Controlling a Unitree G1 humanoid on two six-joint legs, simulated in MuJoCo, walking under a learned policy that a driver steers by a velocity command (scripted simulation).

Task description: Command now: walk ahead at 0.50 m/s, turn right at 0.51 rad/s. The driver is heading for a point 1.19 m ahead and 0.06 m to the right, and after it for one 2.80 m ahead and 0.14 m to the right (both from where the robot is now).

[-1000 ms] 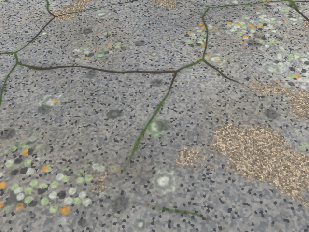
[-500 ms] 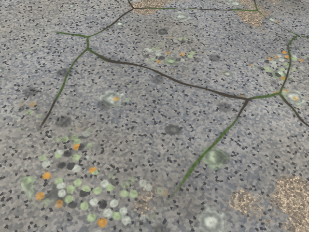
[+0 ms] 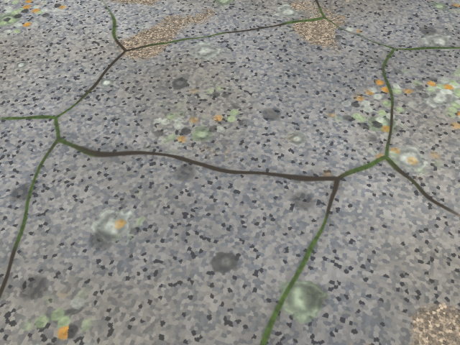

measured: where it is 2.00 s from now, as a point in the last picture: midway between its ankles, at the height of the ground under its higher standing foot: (259, 180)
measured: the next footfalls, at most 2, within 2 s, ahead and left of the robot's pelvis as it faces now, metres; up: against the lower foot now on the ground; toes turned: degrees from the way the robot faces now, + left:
left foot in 0.28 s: +0.35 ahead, +0.13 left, +0.00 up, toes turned -12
right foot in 0.76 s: +0.52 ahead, -0.15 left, +0.00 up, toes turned -19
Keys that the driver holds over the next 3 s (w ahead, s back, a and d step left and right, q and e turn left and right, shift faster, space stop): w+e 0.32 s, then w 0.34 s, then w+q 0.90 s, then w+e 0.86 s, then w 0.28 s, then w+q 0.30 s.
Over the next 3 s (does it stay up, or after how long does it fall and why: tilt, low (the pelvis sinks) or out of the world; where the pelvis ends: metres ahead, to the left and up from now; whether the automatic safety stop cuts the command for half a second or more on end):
stays up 1.58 -0.12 0.00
